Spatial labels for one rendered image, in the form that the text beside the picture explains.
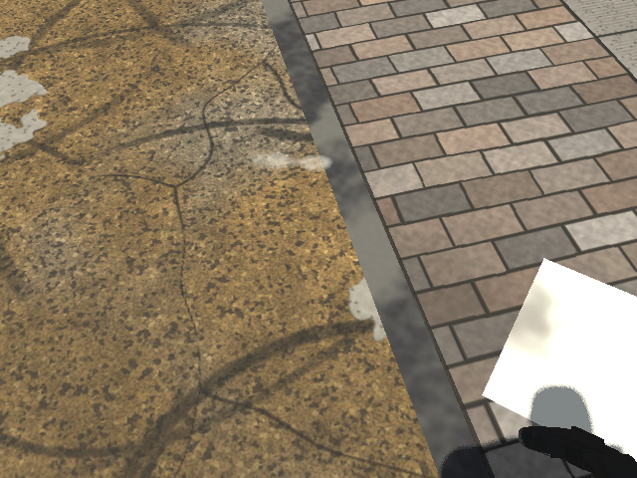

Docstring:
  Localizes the right robot hand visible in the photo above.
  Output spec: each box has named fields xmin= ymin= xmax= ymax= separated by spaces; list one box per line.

xmin=519 ymin=426 xmax=637 ymax=478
